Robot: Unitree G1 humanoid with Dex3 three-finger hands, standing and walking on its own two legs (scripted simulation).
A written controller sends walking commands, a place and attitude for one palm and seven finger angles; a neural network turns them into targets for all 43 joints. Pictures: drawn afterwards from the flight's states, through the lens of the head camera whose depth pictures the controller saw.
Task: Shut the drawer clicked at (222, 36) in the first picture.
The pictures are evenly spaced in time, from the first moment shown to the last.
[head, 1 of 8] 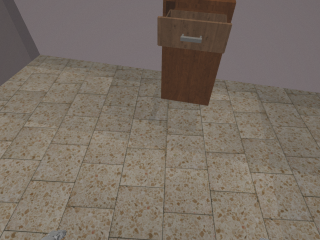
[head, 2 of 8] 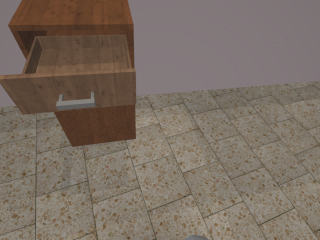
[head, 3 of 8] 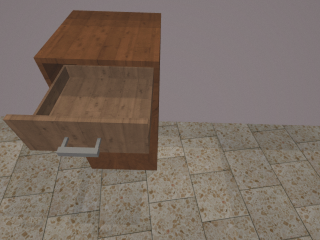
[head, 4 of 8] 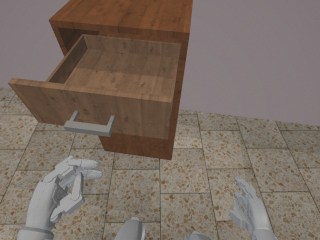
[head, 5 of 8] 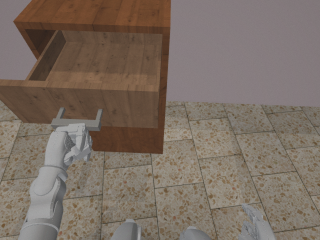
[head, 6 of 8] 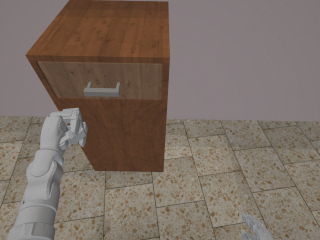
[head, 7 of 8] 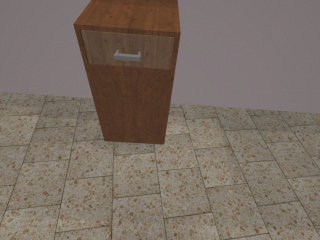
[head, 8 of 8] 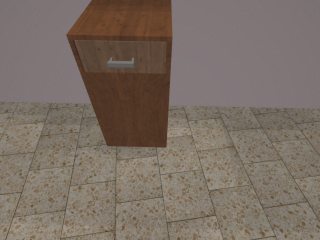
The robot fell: no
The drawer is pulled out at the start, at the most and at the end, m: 0.27 0.27 0.00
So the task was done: yes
